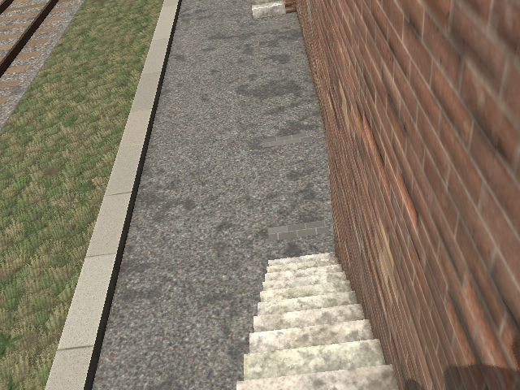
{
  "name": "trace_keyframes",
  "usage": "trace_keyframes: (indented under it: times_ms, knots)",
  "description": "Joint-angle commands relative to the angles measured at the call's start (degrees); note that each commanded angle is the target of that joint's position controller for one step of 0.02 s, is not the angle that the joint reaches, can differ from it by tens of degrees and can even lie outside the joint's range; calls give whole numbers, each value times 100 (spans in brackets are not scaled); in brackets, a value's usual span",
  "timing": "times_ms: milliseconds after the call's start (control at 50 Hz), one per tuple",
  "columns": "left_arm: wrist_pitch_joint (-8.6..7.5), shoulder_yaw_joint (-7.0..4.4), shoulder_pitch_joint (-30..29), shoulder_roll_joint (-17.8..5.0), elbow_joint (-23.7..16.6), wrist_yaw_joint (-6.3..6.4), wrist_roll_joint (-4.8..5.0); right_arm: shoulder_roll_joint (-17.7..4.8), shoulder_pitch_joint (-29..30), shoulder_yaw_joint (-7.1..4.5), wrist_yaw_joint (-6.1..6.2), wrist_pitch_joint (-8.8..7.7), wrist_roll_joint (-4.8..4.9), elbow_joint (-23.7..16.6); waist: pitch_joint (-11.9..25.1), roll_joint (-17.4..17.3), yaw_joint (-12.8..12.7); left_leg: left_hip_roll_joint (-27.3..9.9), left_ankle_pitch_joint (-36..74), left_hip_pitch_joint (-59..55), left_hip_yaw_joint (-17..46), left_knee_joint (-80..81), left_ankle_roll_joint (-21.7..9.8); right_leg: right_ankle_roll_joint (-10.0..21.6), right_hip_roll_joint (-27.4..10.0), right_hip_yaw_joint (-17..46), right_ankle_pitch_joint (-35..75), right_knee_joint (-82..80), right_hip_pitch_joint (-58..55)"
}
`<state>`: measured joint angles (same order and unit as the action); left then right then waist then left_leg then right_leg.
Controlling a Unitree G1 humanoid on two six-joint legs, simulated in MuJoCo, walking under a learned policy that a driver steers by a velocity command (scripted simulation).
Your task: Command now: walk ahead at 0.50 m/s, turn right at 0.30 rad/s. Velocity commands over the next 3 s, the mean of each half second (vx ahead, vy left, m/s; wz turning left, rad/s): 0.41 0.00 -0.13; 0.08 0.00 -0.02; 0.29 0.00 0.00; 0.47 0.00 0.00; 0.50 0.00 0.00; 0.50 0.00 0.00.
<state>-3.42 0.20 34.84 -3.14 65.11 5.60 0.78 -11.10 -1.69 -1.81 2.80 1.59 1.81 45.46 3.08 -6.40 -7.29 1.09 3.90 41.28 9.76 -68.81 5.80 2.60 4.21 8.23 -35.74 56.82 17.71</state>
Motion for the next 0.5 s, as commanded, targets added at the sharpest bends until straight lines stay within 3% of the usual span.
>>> trace_keyframes:
  times_ms: [20, 40, 80, 100, 120, 140, 160, 180, 200, 220, 240, 260, 280, 300, 320, 340, 360, 380, 400, 420, 440, 460, 480, 500]
  knots:
    - [-64, -173, 106, -904, -244, 247, 148, -544, 376, -257, -179, -146, -251, -333, -1038, 1215, 374, -355, 1931, 701, 528, 1560, 77, 920, -1062, 1956, 1368, -1133, 203]
    - [-8, -149, 13, -864, -304, 292, 107, -366, 461, -214, -252, -94, -265, -340, -968, 1029, 288, -301, 2298, 177, 259, 1881, 63, 847, -959, 1648, 1095, -1114, 572]
    - [106, -211, -321, -1044, -530, 283, 103, -132, 540, -140, -330, -70, -210, -389, -1061, 926, 166, -295, 2189, -545, 8, 2687, 70, 753, -754, 1350, 863, -963, 988]
    - [107, -261, -494, -1178, -672, 249, 86, -151, 499, -132, -365, -96, -202, -386, -1175, 1047, 143, -317, 2125, -833, -110, 3102, 13, 723, -695, 1228, 920, -833, 1229]
    - [150, -308, -661, -1253, -746, 166, 12, -268, 307, -177, -409, -169, -68, -361, -1034, 1148, 154, -185, 2088, -1455, -512, 3039, 65, 761, -677, 1072, 977, -802, 1595]
    - [136, -392, -816, -1438, -675, 25, -79, -541, -211, -270, -461, -243, -70, -115, -902, 1602, 353, -224, 2210, -1827, -384, 2404, -58, 821, -742, 1159, 1188, -273, 1787]
    - [132, -418, -867, -1425, -718, -87, -60, -672, -615, -322, -509, -284, -115, 102, -730, 1562, 387, -151, 1577, -1840, -615, 2243, -112, 868, -780, 1052, 1544, 34, 1534]
    - [177, -411, -803, -1327, -765, -145, 12, -620, -561, -282, -482, -321, -57, 69, -956, 1460, 219, -63, 82, -1726, -987, 3300, -171, 819, -628, 788, 1973, 54, 1168]
    - [266, -419, -855, -1378, -695, -63, -60, -710, -833, -353, -477, -394, 102, 232, -967, 1658, 267, -434, -22, -1732, -760, 4985, -371, 750, -641, 894, 1863, 664, 431]
    - [319, -390, -1013, -1268, -552, -60, -265, -1137, -2089, -543, -510, -475, -107, 719, -444, 1375, 926, -238, 1207, -3343, -1565, 4498, -398, 583, -584, 502, 3132, 1936, 994]
    - [267, -333, -629, -1056, -411, -34, -344, -1124, -3031, -611, -466, -541, -124, 1063, -254, 1028, 1223, -678, 1584, -4260, -1105, 5932, -693, 223, -216, 231, 2863, 3592, 1401]
    - [305, -315, -815, -820, -371, -100, -500, -840, -3863, -472, -446, -585, -75, 1379, -301, 49, 1567, -1230, 2766, -5430, -489, 5486, -1006, -185, 430, -148, -1004, 6139, 3158]
    - [177, -240, -405, -605, -463, -214, -320, -786, -3754, -181, -601, -700, -274, 1507, -126, -1074, 1024, -1779, 7259, -6760, -103, 2839, -1235, -354, 515, -73, -2235, 7664, 5112]
    - [76, -181, -286, -834, -591, -247, 9, -807, -3728, -176, -747, -661, -209, 1553, 567, -1011, 887, -2083, 7674, -6861, 349, 2589, -1783, -502, 266, -162, -1837, 7545, 5398]
    - [23, -132, -889, -890, -793, -208, 291, -894, -3747, -216, -794, -627, -302, 1661, 770, -400, 1006, -2380, 5037, -6171, 968, 3093, -2352, -491, -155, -171, -1238, 6931, 5357]
    - [143, -11, -1436, -830, -895, -159, 376, -744, -3151, -129, -740, -603, -450, 1620, 607, 298, 855, -2487, 2736, -4863, 1294, 3664, -2465, -508, -619, 30, -643, 5632, 4764]
    - [295, 71, -1795, -848, -951, -128, 281, -630, -2233, 19, -641, -560, -536, 1444, 298, 481, 549, -2434, 2182, -3655, 1352, 4080, -2501, -660, -818, -76, -653, 5136, 4139]
    - [395, -1, -1824, -1169, -913, -138, 277, -387, -1938, 141, -578, -598, -621, 1327, -192, 669, 532, -2123, 2001, -2911, 969, 4127, -2260, -680, -774, 124, 755, 3914, 3942]
    - [428, -16, -1644, -1222, -846, -137, 117, -594, -1650, 129, -501, -629, -656, 1324, -25, 228, 302, -1994, 2456, -2523, 928, 4119, -2230, -662, -768, -88, 1468, 3334, 3296]
    - [521, 31, -1675, -1201, -928, -265, -107, -409, -1290, 239, -407, -657, -489, 1255, -229, 473, 6, -1422, 2448, -1682, 95, 4234, -1805, -635, -991, 9, 3033, 999, 1975]
    - [557, 137, -1768, -892, -888, -346, -254, -500, -1380, 225, -355, -614, -399, 1430, 170, 231, 25, -960, 2675, -1199, -696, 4477, -1513, -577, -686, -538, 3746, -430, 267]
    - [571, 192, -1934, -771, -860, -385, -239, -873, -1775, 150, -312, -571, -314, 1674, 236, -308, 158, -1001, 3107, -1238, -721, 4609, -1560, -618, -384, -776, 3760, -528, -493]
    - [554, 179, -1234, -841, -488, -411, -261, -1072, -1366, 128, -257, -602, -328, 1665, 509, -514, -214, -973, 3244, -914, -699, 4274, -1572, -614, -362, -754, 4222, 213, -1526]
    - [572, 173, -967, -976, -350, -423, -249, -991, -1211, 144, -204, -582, -186, 1667, 372, -565, -346, -898, 2862, -1261, -800, 4208, -1550, -619, -323, -812, 3932, -214, -1477]
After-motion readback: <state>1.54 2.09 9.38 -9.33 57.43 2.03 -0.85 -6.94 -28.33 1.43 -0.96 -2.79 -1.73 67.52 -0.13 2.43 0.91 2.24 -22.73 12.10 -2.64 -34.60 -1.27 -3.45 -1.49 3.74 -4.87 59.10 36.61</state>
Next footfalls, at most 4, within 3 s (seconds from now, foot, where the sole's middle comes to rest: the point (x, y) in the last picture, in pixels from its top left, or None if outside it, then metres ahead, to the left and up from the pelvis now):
0.26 left None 0.20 0.22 -0.91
0.54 right None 0.30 -0.01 -0.91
1.96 left None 0.46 0.27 -1.11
2.44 right None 0.71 0.07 -1.30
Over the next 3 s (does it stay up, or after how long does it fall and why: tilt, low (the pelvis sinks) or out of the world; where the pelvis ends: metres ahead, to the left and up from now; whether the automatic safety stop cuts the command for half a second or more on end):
stays up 0.87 0.23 -0.74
